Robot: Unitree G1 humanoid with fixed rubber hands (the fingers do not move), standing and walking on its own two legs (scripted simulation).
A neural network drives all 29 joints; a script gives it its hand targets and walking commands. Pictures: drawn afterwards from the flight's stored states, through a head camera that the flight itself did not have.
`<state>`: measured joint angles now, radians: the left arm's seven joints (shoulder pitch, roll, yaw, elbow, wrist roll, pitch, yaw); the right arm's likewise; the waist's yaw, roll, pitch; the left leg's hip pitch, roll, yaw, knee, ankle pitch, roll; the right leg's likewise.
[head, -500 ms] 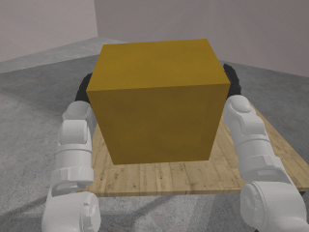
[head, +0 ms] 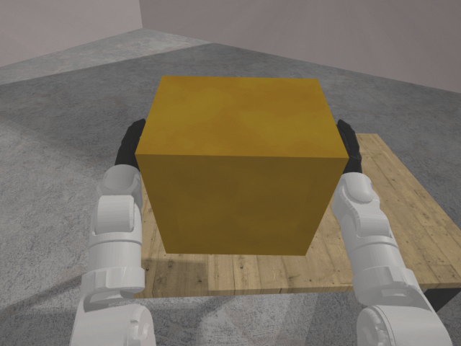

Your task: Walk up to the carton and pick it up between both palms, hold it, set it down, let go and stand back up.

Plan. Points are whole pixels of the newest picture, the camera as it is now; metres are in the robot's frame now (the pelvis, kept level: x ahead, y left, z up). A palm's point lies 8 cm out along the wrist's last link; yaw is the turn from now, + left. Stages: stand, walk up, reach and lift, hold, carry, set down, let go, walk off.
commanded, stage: set down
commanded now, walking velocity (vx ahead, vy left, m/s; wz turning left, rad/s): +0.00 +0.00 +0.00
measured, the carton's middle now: (237, 170) +0.41 +0.00 +0.14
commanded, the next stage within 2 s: none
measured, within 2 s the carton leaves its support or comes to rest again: neither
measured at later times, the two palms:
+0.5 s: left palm (134, 183) +0.37 +0.18 +0.14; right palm (346, 181) +0.35 -0.18 +0.17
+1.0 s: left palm (144, 184) +0.40 +0.17 +0.12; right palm (343, 181) +0.36 -0.19 +0.15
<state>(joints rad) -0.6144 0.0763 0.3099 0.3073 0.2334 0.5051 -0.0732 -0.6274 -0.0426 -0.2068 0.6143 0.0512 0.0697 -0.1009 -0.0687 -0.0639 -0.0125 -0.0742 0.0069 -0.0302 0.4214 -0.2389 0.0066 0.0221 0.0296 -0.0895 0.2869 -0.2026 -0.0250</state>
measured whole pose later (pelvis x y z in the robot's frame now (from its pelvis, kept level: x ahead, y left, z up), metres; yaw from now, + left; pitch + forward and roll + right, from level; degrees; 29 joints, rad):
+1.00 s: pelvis +0.01 +0.00 +0.00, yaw +0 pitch -7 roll -2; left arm -0.63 0.09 0.31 0.66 0.23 0.24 -0.08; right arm -0.59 -0.03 -0.24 0.66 -0.03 0.03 -0.11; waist -0.07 -0.06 0.04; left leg -0.04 0.00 -0.03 0.42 -0.26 0.01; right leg 0.06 0.03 -0.09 0.28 -0.22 -0.02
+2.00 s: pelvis +0.01 +0.00 +0.00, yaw +0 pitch +0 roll -1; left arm -0.73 0.14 0.31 0.94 0.20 0.03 -0.09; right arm -0.57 0.04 -0.35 0.67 -0.14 -0.05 -0.11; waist -0.08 -0.06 0.04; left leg -0.18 0.00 -0.03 0.42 -0.25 0.00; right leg -0.10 0.02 -0.09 0.32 -0.23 -0.02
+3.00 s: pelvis +0.01 +0.00 +0.00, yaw +0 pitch +6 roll -1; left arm -0.79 0.17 0.31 1.18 0.17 -0.25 -0.07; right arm -0.57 0.05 -0.43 0.81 -0.22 -0.29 -0.11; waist -0.08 -0.03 0.00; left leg -0.31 0.00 -0.03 0.42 -0.22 0.00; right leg -0.24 0.02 -0.09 0.35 -0.22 -0.02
